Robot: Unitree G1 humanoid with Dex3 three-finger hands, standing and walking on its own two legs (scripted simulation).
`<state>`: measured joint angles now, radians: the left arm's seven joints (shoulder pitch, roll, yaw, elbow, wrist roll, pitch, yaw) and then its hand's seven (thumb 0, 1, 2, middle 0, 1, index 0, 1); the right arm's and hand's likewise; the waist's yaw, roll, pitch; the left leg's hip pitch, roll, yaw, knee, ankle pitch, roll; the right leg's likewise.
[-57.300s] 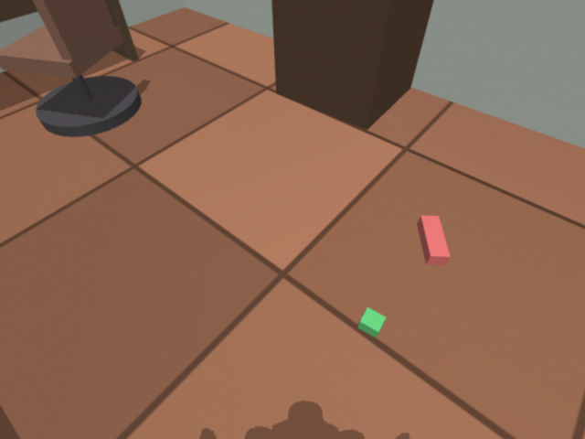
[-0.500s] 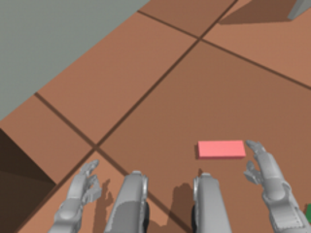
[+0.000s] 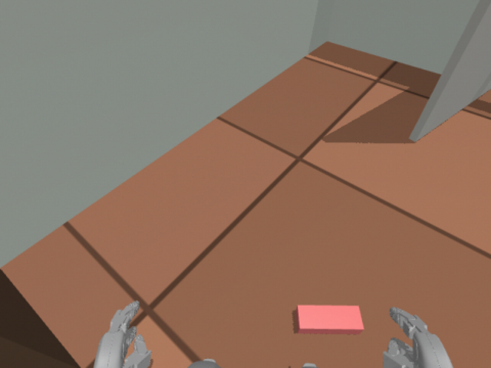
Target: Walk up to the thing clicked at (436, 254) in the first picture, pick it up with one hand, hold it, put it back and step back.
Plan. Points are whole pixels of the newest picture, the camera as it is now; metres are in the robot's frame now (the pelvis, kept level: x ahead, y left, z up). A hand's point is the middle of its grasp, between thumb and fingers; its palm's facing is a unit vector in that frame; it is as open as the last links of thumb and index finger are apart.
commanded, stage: home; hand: right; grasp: from above
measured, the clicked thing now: (328, 319) +0.42 -0.23 -0.67
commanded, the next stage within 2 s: none
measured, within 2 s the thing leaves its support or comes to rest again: neither
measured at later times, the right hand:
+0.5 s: hand (387, 367) +0.16 -0.18 -0.04, palm faces +0.07 +0.98 -0.20, open 7.4 cm
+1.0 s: hand (386, 367) +0.16 -0.18 -0.04, palm faces +0.06 +0.98 -0.19, open 7.4 cm
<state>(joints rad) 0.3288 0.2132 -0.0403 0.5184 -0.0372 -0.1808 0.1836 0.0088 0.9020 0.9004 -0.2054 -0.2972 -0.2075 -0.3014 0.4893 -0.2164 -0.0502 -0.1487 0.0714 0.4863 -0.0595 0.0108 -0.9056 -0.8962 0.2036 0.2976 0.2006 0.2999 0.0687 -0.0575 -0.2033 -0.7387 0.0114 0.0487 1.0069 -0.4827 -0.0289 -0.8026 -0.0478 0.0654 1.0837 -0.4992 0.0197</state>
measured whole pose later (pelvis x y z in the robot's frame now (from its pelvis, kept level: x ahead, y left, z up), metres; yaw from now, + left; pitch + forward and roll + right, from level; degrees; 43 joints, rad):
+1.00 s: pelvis +0.00 +0.00 +0.01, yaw +0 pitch +9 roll +3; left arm 0.29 0.22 -0.03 0.55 -0.01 -0.25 0.18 0.01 0.90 0.90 -0.21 -0.30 -0.21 -0.30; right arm 0.50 -0.22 -0.04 -0.12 0.05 0.46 -0.01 0.01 -0.91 -0.90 0.20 0.30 0.20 0.30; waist 0.04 -0.04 -0.16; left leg -0.64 0.02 0.05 0.96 -0.47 -0.03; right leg -0.70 -0.04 0.06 1.02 -0.48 0.02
